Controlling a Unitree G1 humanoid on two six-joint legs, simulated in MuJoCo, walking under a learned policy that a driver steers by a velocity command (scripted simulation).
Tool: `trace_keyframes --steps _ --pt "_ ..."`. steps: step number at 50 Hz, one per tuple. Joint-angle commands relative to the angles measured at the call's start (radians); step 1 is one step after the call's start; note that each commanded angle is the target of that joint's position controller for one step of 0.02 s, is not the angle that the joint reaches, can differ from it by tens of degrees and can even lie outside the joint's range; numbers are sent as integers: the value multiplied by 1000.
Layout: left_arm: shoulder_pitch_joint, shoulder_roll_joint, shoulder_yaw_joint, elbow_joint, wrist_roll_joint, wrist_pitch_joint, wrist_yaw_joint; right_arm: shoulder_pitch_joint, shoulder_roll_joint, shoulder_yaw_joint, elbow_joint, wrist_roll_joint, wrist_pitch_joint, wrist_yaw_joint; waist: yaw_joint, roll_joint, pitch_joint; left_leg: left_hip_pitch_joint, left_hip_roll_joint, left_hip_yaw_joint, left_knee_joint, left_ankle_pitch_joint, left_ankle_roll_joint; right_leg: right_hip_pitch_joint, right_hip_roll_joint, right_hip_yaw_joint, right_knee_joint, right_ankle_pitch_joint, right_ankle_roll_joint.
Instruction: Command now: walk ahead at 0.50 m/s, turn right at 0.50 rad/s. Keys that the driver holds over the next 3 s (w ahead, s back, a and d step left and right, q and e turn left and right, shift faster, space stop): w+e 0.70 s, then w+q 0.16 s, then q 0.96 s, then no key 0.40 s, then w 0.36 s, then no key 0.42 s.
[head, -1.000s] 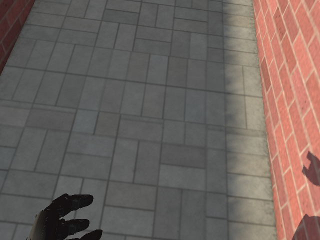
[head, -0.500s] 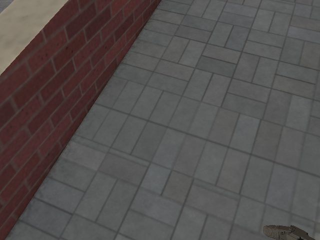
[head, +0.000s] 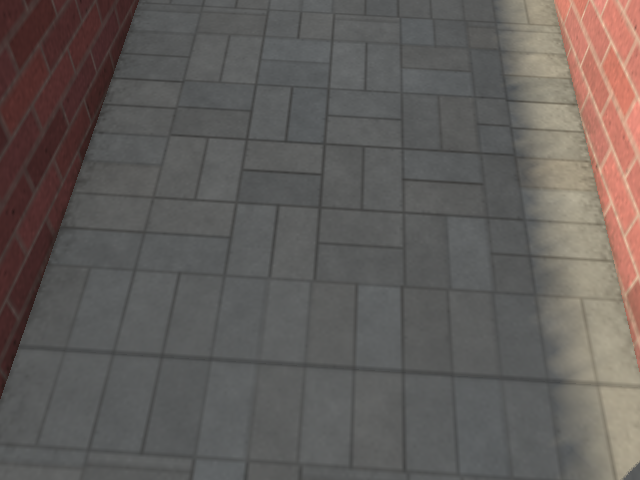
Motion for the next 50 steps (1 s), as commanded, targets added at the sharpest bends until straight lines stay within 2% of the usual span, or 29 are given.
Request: trace_keyframes --steps 1,3,4,5,6,7,8,9,11,13,15,19,21,25,27,29,30,31,32,33,34,35,36,38,42,46,48,49,50 --pt "-167 9 -8 -141 -1 -20 -25 -25 -211 -49 -54 15 13 -14 19 116 94 31 287 -17 -9 816 178 13 18 -105 -138 -159 -57" --pt "-99 58 15 -149 -3 -12 -25 -33 -257 -58 -56 22 22 -15 80 210 6 43 293 5 152 1352 175 217 105 -183 -174 -289 -104" --pt "2 108 39 -137 -13 -10 -22 -59 -286 -64 -59 25 26 -14 147 245 -60 42 292 5 293 1512 168 363 149 -185 -240 -309 -132" --pt "180 178 76 -90 -21 -9 -13 -102 -296 -65 -71 39 24 -10 245 227 -155 -19 248 14 490 1455 142 638 198 -163 -430 -172 -163" --pt "318 259 113 -38 -23 2 7 -107 -261 -56 -102 30 6 -14 285 128 -216 -318 198 -27 766 924 92 994 114 72 -509 -111 -192" --pt "295 350 116 -35 -29 2 23 -32 -57 0 -158 -22 -28 11 125 -206 -301 -734 -2 -149 1107 -119 41 1268 -139 609 -609 -235 -331" --pt "345 298 105 -53 -10 -15 29 -168 -139 -16 -203 21 -79 32 211 -117 -431 -866 -67 -395 1276 -78 45 1280 -245 1012 -891 -526 -405" --pt "317 230 86 -26 9 -39 28 -284 -173 -32 -227 74 -101 36 200 -27 -193 -984 -24 -382 1322 17 63 1150 -246 910 -938 -491 -352" --pt "198 156 59 -29 17 -67 18 -287 -139 -20 -234 35 -108 23 88 89 -43 -895 52 -356 1253 148 83 832 -160 626 -893 -162 -284" --pt "141 108 42 -39 24 -73 15 -208 -136 -28 -235 31 -78 31 12 25 -34 -809 81 -350 1246 200 86 688 -72 436 -894 -38 -261" --pt "167 123 41 -21 11 -72 23 -233 -105 -20 -254 15 -55 36 0 22 -18 -865 77 -303 1254 212 67 637 -35 364 -897 26 -256" --pt "252 137 39 2 12 -58 51 -397 -83 -2 -326 -13 -42 31 47 -9 7 -921 55 -234 1080 337 9 583 8 311 -919 87 -229" --pt "299 143 39 12 7 -49 63 -490 -68 6 -364 -7 -45 26 86 -34 -5 -882 31 -222 893 371 -15 618 17 315 -915 108 -208" --pt "370 165 43 26 -2 -34 81 -649 -60 12 -412 35 -56 46 142 -107 -6 -844 -48 -187 565 269 -20 805 -41 383 -884 166 -209" --pt "340 180 43 19 -1 -23 87 -585 -97 -8 -399 41 -65 55 94 -161 -47 -694 -87 -174 492 212 12 830 -70 403 -818 350 -185" --pt "257 192 40 -15 -3 -29 86 -374 -175 -52 -354 33 -71 49 -36 -187 -176 -360 -121 -174 401 209 87 790 -26 368 -602 771 -125" --pt "172 176 28 -60 19 -38 81 -156 -237 -73 -324 21 -69 40 -153 -146 -330 -7 21 -321 401 200 169 619 10 338 -346 675 -86" --pt "318 56 2 -95 3 -56 74 -17 -324 -102 -286 -11 -66 35 -80 249 -570 441 338 -894 296 -37 361 228 166 289 38 -1 -21" --pt "327 114 10 -77 -13 -61 52 -55 -252 -84 -310 5 -52 19 -81 358 -537 398 429 -1230 73 -272 405 97 158 290 236 -351 5" --pt "221 173 32 -86 -22 -53 45 -119 -188 -68 -298 22 -47 -1 -78 257 -259 204 394 -1069 60 -326 363 -10 109 229 378 -274 19" --pt "157 167 27 -110 -4 -47 45 -148 -152 -53 -277 20 -40 -11 -45 134 -129 24 357 -876 66 -177 321 -2 64 176 416 -201 12" --pt "141 151 28 -123 11 -35 42 -182 -125 -42 -255 13 -40 -9 9 76 -43 -148 300 -707 47 -36 280 67 29 152 391 -174 6" --pt "173 126 26 -118 6 -23 39 -207 -96 -30 -237 1 -48 -2 62 97 -8 -285 239 -594 26 39 250 160 5 167 357 -165 4" --pt "231 72 8 -95 -7 -8 35 -240 -82 -24 -208 12 -55 20 111 115 38 -425 174 -429 -13 106 248 248 14 153 289 -182 11" --pt "119 66 -17 -130 26 -31 25 -250 -194 -53 -191 32 -50 22 115 92 37 -456 132 -309 -60 176 277 342 -25 75 -117 -73 49" --pt "19 103 -9 -146 10 -50 10 -161 -273 -74 -172 37 -27 31 51 123 16 -340 171 -342 21 256 274 465 34 16 -438 -145 77" --pt "105 149 22 -109 19 -55 17 -126 -253 -64 -161 37 -9 34 90 107 -28 -332 161 -366 157 266 228 626 88 -26 -563 -39 58" --pt "199 188 47 -88 20 -56 26 -119 -203 -45 -159 26 -7 36 135 93 -76 -377 99 -323 325 322 181 773 68 8 -583 10 31" --pt "298 283 69 -96 40 -56 37 -108 -119 -17 -193 -2 -11 40 160 -117 -186 -556 -7 -245 674 76 94 985 -177 277 -614 221 -45"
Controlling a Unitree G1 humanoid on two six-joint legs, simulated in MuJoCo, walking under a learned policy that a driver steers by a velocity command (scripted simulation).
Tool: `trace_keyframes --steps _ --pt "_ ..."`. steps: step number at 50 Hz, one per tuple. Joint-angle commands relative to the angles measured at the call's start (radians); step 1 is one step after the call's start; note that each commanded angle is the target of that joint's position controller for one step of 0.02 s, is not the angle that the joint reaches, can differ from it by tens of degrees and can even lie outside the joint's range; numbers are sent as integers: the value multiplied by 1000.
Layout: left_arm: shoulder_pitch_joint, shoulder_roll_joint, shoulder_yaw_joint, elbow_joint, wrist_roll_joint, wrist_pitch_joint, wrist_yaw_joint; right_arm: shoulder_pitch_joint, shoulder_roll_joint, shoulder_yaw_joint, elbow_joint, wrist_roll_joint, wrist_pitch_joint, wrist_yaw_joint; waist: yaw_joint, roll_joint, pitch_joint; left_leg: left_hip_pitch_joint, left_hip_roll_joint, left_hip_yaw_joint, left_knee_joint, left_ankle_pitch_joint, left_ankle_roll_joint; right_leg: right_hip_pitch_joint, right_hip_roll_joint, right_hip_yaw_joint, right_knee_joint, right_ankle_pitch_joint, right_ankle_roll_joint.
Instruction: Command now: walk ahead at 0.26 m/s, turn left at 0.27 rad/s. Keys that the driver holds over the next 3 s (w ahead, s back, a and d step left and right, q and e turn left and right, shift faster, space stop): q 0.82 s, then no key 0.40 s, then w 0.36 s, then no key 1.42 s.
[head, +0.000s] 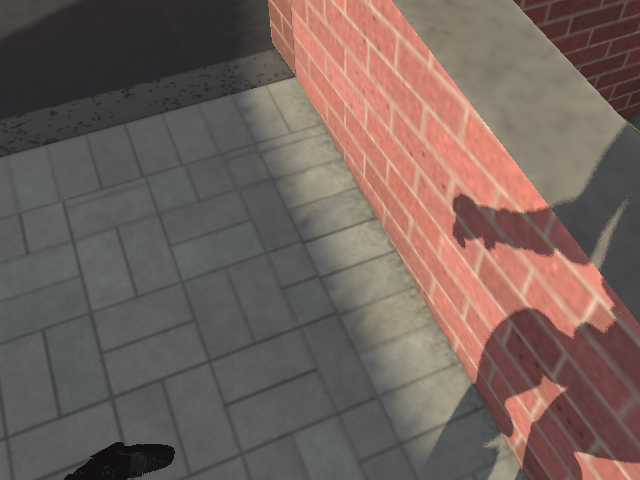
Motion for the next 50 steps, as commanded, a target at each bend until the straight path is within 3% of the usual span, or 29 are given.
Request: trace_keyframes --steps 1,2,3,4,5,7,9,12,15,19,21,22,23,24,25,26,27,28,29,31,35,39,42,44,45,46,47,48,50 --pt "312 241 77 -21 29 12 28 11 46 27 -88 -37 -10 7 126 -281 -297 -475 -63 -123 649 -261 -24 672 -350 407 -60 781 -182" --pt "324 276 102 -12 24 24 14 33 -37 6 -111 25 -3 6 151 -304 -385 -581 -87 -167 805 -189 -56 649 -436 625 -251 382 -307" --pt "259 214 87 -6 1 25 13 -83 -97 -11 -131 35 17 -4 145 -143 -240 -654 -21 -124 872 -150 -63 561 -385 554 -298 108 -285" --pt "184 143 62 4 -4 26 20 -173 -100 -15 -158 24 38 -19 136 -96 -112 -686 2 -97 857 -67 -61 436 -324 420 -309 29 -240" --pt "124 104 46 4 7 24 27 -184 -93 -17 -157 18 62 -32 106 -79 -54 -621 23 -105 835 -5 -64 317 -270 291 -311 88 -200" --pt "90 112 52 24 38 6 49 -135 -62 -21 -164 3 77 -41 59 -121 -41 -537 14 -93 862 118 -76 233 -239 134 -320 351 -192" --pt "106 108 55 47 43 -1 70 -143 -38 -20 -183 -2 79 -42 55 -92 -62 -550 6 -87 865 159 -78 250 -247 43 -311 491 -207" --pt "135 139 68 74 25 18 107 -240 5 1 -251 -13 91 -24 80 -66 -66 -608 23 -75 715 179 -76 322 -280 2 -314 437 -217" --pt "114 190 90 88 15 40 110 -309 22 13 -296 -6 88 6 93 -97 -75 -513 39 -35 513 159 -63 315 -282 -59 -309 385 -206" --pt "108 231 111 110 -14 51 96 -306 -23 -5 -310 2 89 31 93 -135 -71 -349 4 53 295 107 -18 324 -297 -99 -271 367 -179" --pt "110 230 114 127 -23 56 90 -244 -42 -26 -287 3 88 33 60 -119 -77 -214 -50 106 106 204 24 331 -262 -151 -164 420 -133" --pt "169 201 107 152 -15 56 87 -172 -88 -51 -266 1 87 22 38 -60 -106 -64 -95 88 0 291 60 291 -203 -200 -26 488 -85" --pt "176 165 95 121 20 46 85 -79 -213 -94 -266 -2 88 5 7 162 -170 213 46 -154 7 735 143 36 -115 -247 268 264 8" --pt "107 85 58 34 48 31 75 -74 -285 -99 -292 -16 89 -6 21 374 -288 379 277 -573 -81 759 367 -299 27 -148 583 -382 78" --pt "25 141 81 49 6 17 64 -76 -235 -82 -306 -33 69 -3 -35 191 -331 301 338 -670 -161 658 416 -337 40 45 773 -358 73" --pt "-2 143 81 53 -19 16 60 -141 -208 -68 -310 -26 53 -8 -3 129 -260 219 312 -587 -169 522 372 -357 15 71 796 -267 57" --pt "7 136 79 57 -7 24 69 -202 -156 -52 -317 1 50 -12 40 70 -174 114 255 -505 -164 427 303 -354 -6 72 746 -174 53" --pt "10 142 84 54 6 35 83 -258 -135 -45 -322 17 56 -15 75 72 -131 11 205 -424 -170 421 256 -302 -13 69 674 -115 58" --pt "30 140 87 57 15 46 87 -293 -121 -39 -324 13 62 -17 108 106 -125 -75 154 -362 -169 431 229 -225 0 56 657 -66 57" --pt "71 117 83 67 22 51 83 -296 -121 -38 -323 0 67 -26 132 122 -143 -130 117 -324 -170 459 232 -163 40 39 664 -16 59" --pt "29 80 69 49 11 54 88 -261 -135 -44 -322 2 72 -46 108 137 -148 -100 113 -372 -181 367 238 -167 62 54 482 -26 69" --pt "-2 70 71 43 4 50 80 -249 -155 -58 -319 7 81 -55 82 175 -144 -106 110 -431 -180 251 222 -80 80 60 289 -67 58" --pt "35 74 81 63 -6 45 69 -254 -148 -58 -317 20 85 -45 75 205 -146 -99 102 -460 -147 269 206 26 101 34 114 -114 38" --pt "115 69 89 96 -5 41 58 -260 -130 -52 -306 41 92 -45 112 207 -146 -140 65 -433 -87 315 156 195 113 -7 -125 41 4" --pt "147 86 98 110 9 41 52 -226 -88 -43 -294 34 92 -47 108 140 -158 -215 3 -364 24 241 107 319 42 58 -172 93 -23" --pt "134 162 113 97 28 49 54 -147 -20 -26 -295 14 93 -40 43 -162 -169 -388 -147 -213 271 -66 29 435 -192 306 -207 208 -125" --pt "75 178 118 63 40 52 54 -181 -101 -47 -317 7 85 -42 60 -277 -120 -520 -181 -177 472 -184 -24 329 -359 547 -296 210 -306" --pt "14 152 110 26 49 48 62 -229 -157 -66 -309 18 79 -46 68 -205 -80 -504 -134 -219 660 -113 -41 245 -342 533 -321 108 -329" --pt "-71 82 82 8 22 50 82 -206 -136 -61 -266 19 98 -51 37 -110 -39 -473 -124 -206 808 25 -82 189 -207 330 -298 90 -250"
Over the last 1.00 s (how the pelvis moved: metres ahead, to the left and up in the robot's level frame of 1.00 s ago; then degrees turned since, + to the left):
0.52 -0.17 0.09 -25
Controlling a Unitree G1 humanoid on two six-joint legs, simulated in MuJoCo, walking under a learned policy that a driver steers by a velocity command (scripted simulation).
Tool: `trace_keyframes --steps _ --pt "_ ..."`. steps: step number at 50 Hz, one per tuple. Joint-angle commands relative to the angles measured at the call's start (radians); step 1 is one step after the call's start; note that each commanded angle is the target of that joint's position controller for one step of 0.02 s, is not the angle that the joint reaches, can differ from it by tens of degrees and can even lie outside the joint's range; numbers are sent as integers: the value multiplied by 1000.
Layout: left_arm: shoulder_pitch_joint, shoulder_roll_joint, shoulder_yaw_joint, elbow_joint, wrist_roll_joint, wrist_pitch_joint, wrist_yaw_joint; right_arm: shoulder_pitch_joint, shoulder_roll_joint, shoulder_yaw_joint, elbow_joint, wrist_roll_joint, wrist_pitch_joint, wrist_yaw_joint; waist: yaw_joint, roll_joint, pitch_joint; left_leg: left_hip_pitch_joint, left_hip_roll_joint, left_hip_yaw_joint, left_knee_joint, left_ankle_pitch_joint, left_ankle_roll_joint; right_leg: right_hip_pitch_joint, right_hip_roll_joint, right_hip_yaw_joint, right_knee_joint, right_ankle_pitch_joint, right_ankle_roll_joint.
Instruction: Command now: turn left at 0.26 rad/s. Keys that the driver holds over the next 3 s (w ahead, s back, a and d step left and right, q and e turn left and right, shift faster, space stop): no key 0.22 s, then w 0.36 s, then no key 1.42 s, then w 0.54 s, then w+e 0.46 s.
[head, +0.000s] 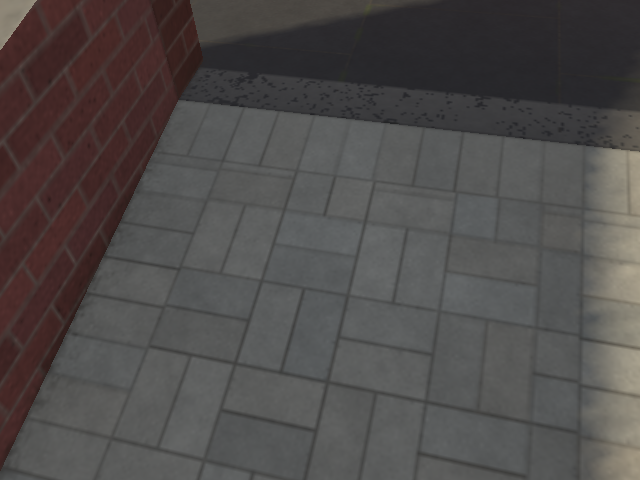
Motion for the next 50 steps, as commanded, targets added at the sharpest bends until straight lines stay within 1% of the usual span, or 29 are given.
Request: trace_keyframes --steps 1,6,8,9,10,11,12,13,14,15,16,18,21,24,26,28,30,32,33,34,35,36,37,38,40,41,45,47,50 --pt "-163 106 11 -127 -17 -18 25 44 -95 -33 -41 -6 4 -8 -60 -187 -32 -76 44 -17 318 87 -65 68 -247 261 -253 213 -159" --pt "-69 108 5 -95 -20 4 48 -71 47 38 -71 -9 -9 20 1 -224 -70 101 124 105 -210 55 -90 167 -162 104 -205 234 -144" --pt "0 159 22 -76 -30 13 48 -82 30 35 -63 2 -19 28 39 -257 -58 182 126 158 -409 6 -78 169 -196 148 -184 200 -163" --pt "5 170 26 -75 -41 17 47 -34 12 25 -36 4 -23 29 22 -237 -53 256 114 181 -542 126 -61 141 -196 156 -158 188 -156" --pt "33 157 23 -64 -49 15 43 9 -4 18 -4 0 -22 29 12 -213 -52 339 88 202 -655 216 -39 104 -182 150 -133 187 -135" --pt "71 133 15 -44 -39 6 35 48 -16 17 7 -9 -22 26 -3 -180 -62 442 111 151 -701 293 -11 43 -163 128 -92 185 -87" --pt "70 65 -3 -51 -6 -8 20 119 -33 19 19 -17 -17 22 -2 -51 -141 629 223 13 -632 366 28 -98 -93 45 54 19 -11" --pt "78 -10 -28 -65 22 -20 0 176 -66 16 22 -10 -7 17 -2 168 -190 716 367 -145 -614 216 108 -275 4 -59 236 -268 67" --pt "-24 74 -7 -106 -31 -29 -1 249 -158 -20 42 -12 -5 27 -103 272 -131 596 491 -369 -801 -348 261 -403 1 -75 337 -286 91" --pt "-159 168 25 -132 -57 -31 12 226 -160 -26 55 -18 -23 21 -131 180 54 462 511 -500 -923 -515 299 -490 -37 -23 495 -228 95" --pt "-164 177 38 -123 -53 -31 20 169 -131 -14 65 -27 -44 10 -89 145 110 425 503 -479 -929 -422 280 -518 -51 -3 610 -169 87" --pt "-52 129 36 -70 -37 -31 19 107 -86 0 62 -14 -70 6 -28 132 69 437 419 -318 -892 -233 224 -525 -68 13 714 -42 78" --pt "11 81 28 -29 -32 -49 1 148 -44 8 99 -12 -85 13 -10 96 17 422 347 -177 -883 -88 218 -501 -72 -27 798 104 83" --pt "-56 57 8 -52 -33 -63 -12 165 -47 7 111 -11 -98 15 -24 69 20 434 353 -129 -902 22 236 -487 -100 -27 607 155 85" --pt "-85 43 -5 -67 -35 -69 -20 146 -83 -2 112 -7 -104 14 -20 97 4 401 356 -86 -922 89 227 -354 -102 -41 427 125 73" --pt "-60 70 0 -61 -40 -70 -26 137 -110 -7 116 -4 -109 25 -9 130 -4 340 363 -57 -936 72 229 -195 -77 -104 346 17 58" --pt "28 93 10 -39 -44 -70 -28 128 -99 -2 127 11 -102 38 34 132 31 295 370 -52 -870 24 226 -71 -56 -142 240 -16 33" --pt "240 151 46 42 -34 -72 -24 133 -49 22 128 -5 -91 37 124 31 -39 233 271 40 -541 410 170 229 24 -171 63 90 24" --pt "332 246 65 47 -22 -71 -18 142 15 47 98 -31 -98 33 134 -198 -107 70 171 120 -183 350 69 409 -165 111 -42 167 -35" --pt "340 261 37 18 -40 -51 -18 211 99 69 103 -76 -105 44 45 -407 -175 -101 64 50 100 -189 6 490 -333 387 -91 482 -105" --pt "325 267 47 10 -24 -57 -31 270 23 41 111 -5 -105 42 43 -436 -216 -184 24 -26 258 -143 -17 435 -471 752 -371 198 -273" --pt "225 230 35 5 -34 -62 -33 139 -59 21 88 31 -91 30 19 -255 -28 -267 112 21 321 -105 -6 316 -456 672 -372 -25 -269" --pt "148 161 14 4 -36 -62 -27 29 -71 17 63 18 -75 19 23 -147 78 -268 167 54 291 -21 4 180 -404 504 -352 -69 -221" --pt "93 135 -1 -1 -23 -66 -23 24 -50 19 77 6 -58 9 -3 -124 100 -181 199 64 241 58 4 82 -330 361 -365 -16 -168" --pt "83 104 -10 28 -2 -77 -7 86 -22 14 111 -5 -53 12 -38 -181 70 -72 198 90 196 227 -10 57 -238 168 -365 242 -134" --pt "113 65 -21 47 2 -82 -1 106 -2 16 126 -8 -54 16 -45 -157 37 -34 198 101 171 264 -12 80 -216 91 -344 420 -135" --pt "115 81 -22 66 -2 -67 21 -24 101 55 105 -8 -54 25 -25 -138 -23 90 193 157 -210 309 -27 155 -157 -53 -294 634 -115" --pt "162 133 -7 82 -9 -44 22 -72 85 55 90 -9 -50 30 3 -170 -30 133 171 186 -304 222 -32 202 -192 -19 -269 647 -134" --pt "141 137 -3 84 -39 -27 19 -63 49 45 99 -9 -46 24 -12 -148 -1 237 161 202 -481 290 3 179 -224 38 -242 492 -137"
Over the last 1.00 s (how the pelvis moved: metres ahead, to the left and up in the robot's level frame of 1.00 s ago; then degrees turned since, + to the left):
0.13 0.02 0.03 32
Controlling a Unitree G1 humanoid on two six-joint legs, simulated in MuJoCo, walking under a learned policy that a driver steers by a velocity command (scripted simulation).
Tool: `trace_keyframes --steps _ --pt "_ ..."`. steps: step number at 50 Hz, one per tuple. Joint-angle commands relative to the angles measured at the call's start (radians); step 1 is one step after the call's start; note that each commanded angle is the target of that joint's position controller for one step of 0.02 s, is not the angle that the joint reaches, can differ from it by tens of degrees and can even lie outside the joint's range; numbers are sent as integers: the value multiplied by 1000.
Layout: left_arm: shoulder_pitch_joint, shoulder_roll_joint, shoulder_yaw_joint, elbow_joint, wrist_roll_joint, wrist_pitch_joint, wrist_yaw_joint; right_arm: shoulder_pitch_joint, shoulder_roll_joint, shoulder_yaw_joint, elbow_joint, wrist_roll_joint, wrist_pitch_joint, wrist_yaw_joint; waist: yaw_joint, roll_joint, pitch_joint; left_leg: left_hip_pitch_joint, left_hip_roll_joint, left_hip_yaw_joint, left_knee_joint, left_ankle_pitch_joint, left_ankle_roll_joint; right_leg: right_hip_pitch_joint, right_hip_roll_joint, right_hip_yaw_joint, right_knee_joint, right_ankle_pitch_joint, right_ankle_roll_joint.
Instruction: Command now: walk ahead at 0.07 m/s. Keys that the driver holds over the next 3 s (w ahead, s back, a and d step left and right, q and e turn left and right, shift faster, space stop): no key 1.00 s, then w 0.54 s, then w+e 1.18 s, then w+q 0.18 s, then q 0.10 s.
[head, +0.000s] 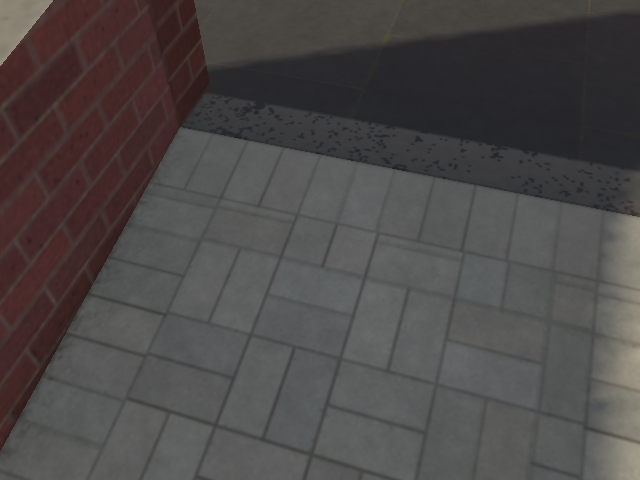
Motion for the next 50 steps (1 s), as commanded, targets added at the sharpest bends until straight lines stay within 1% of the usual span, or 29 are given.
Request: trace_keyframes --steps 1,2,3,4,5,6,7,8,9,10,12,14,19,22,24,29,38,39,40,41,44,50 --pt "9 162 41 -33 -16 3 3 5 -81 -20 -47 -12 -9 -7 -46 -98 -29 245 -29 26 -209 131 39 -84 -228 145 -44 428 -88" --pt "59 125 30 -22 2 -3 -2 29 -147 -39 -38 -19 -11 -15 -32 -13 -64 381 10 -34 -186 307 64 -125 -164 100 -2 396 -35" --pt "94 118 27 -19 19 -10 -10 52 -177 -49 -45 -1 -4 -27 -19 44 -138 561 58 -89 -134 423 101 -223 -120 79 46 273 8" --pt "97 70 10 -19 8 -12 -12 63 -147 -46 -33 15 6 -32 -20 76 -202 638 101 -174 -125 253 165 -309 -73 55 68 162 54" --pt "27 79 8 -19 -1 -2 -6 54 -89 -37 -29 15 11 -30 -53 43 -162 515 99 -202 -160 121 182 -253 -70 49 56 129 75" --pt "-19 95 13 -28 1 11 -1 17 -65 -28 -26 6 10 -26 -50 29 -107 414 84 -194 -181 110 171 -205 -70 50 50 131 84" --pt "-21 107 17 -27 5 26 1 -12 -62 -28 -25 -2 11 -24 -35 11 -89 356 64 -159 -182 141 156 -157 -66 49 38 150 77" --pt "1 108 17 -16 10 37 3 -38 -68 -30 -26 -8 6 -20 -22 6 -88 329 44 -122 -166 183 137 -115 -67 50 28 175 70" --pt "7 112 17 -13 14 43 1 -46 -67 -32 -22 -9 3 -17 -21 0 -102 322 22 -83 -146 247 116 -76 -72 51 23 205 63" --pt "12 109 16 -9 11 46 -1 -55 -67 -32 -16 -7 1 -14 -15 -6 -115 331 13 -68 -132 279 107 -61 -76 51 19 231 60" --pt "-7 115 14 -4 4 51 -2 -57 -68 -34 -1 -3 0 -14 -23 -26 -119 343 7 -54 -118 318 103 -49 -82 48 21 270 60" --pt "-20 114 12 0 3 57 -2 -58 -73 -37 17 -4 2 -17 -27 -36 -116 349 7 -54 -113 327 109 -44 -85 45 20 288 63" --pt "-38 111 8 21 4 66 2 -71 -72 -41 58 -4 11 -28 -33 -42 -86 350 1 -43 -124 262 107 -69 -82 38 11 218 65" --pt "-40 110 6 38 3 65 4 -80 -69 -43 81 -3 15 -35 -36 -51 -76 345 -6 -33 -128 221 101 -77 -83 37 4 192 63" --pt "-39 104 3 50 3 62 4 -87 -68 -44 96 -3 18 -39 -38 -47 -68 346 -10 -27 -130 195 96 -89 -84 38 -3 172 60" --pt "-27 95 -4 83 4 51 4 -95 -64 -46 134 -2 24 -44 -42 -49 -52 349 -18 -15 -137 151 86 -112 -87 42 -16 135 55" --pt "20 72 -19 141 6 35 3 -98 -58 -45 195 0 28 -43 -44 -63 -29 346 -26 -2 -153 106 75 -134 -91 54 -41 99 52" --pt "16 72 -20 145 8 33 3 -93 -58 -45 201 -2 29 -43 -48 -63 -24 348 -28 2 -157 116 71 -135 -92 55 -42 95 51" --pt "34 64 -23 150 6 32 3 -98 -62 -45 206 0 29 -43 -39 -52 -29 352 -24 -3 -156 105 76 -139 -89 55 -45 97 52" --pt "39 63 -24 158 6 31 4 -95 -60 -45 211 2 29 -42 -44 -60 -25 345 -25 -4 -160 99 77 -133 -89 54 -45 94 53" --pt "54 57 -28 172 6 29 3 -93 -59 -43 228 1 29 -42 -42 -68 -20 340 -25 -2 -164 97 77 -133 -90 58 -51 99 52" --pt "79 49 -32 194 7 24 3 -87 -59 -39 255 3 28 -42 -41 -69 -15 333 -25 0 -173 98 75 -129 -89 64 -61 114 52"
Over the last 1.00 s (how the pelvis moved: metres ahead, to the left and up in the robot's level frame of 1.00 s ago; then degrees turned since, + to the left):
0.15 -0.04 0.02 2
